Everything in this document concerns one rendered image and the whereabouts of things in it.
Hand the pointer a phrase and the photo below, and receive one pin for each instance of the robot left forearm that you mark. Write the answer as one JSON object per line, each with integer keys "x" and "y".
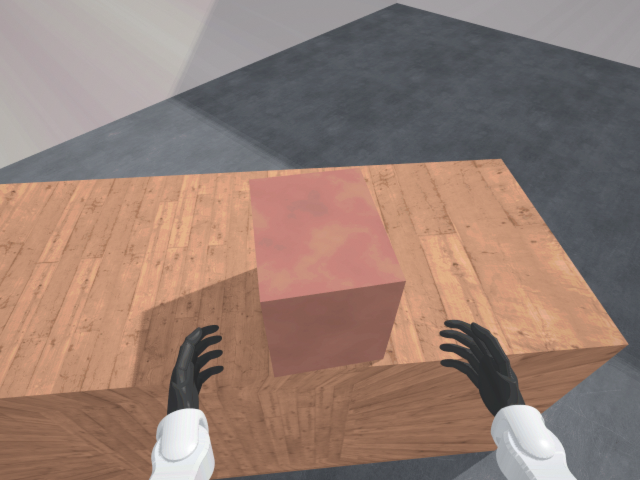
{"x": 183, "y": 449}

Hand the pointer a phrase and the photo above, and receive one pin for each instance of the robot right forearm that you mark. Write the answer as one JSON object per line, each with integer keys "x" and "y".
{"x": 527, "y": 450}

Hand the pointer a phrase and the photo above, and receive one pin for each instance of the carton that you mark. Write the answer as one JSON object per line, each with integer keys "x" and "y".
{"x": 329, "y": 281}

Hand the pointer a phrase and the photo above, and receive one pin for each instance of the pedestal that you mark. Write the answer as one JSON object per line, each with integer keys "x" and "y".
{"x": 102, "y": 280}

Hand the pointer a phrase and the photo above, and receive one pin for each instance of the robot left hand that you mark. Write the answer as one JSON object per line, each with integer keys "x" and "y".
{"x": 186, "y": 381}

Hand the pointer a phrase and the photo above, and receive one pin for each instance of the robot right hand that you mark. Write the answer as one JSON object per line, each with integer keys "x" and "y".
{"x": 488, "y": 368}

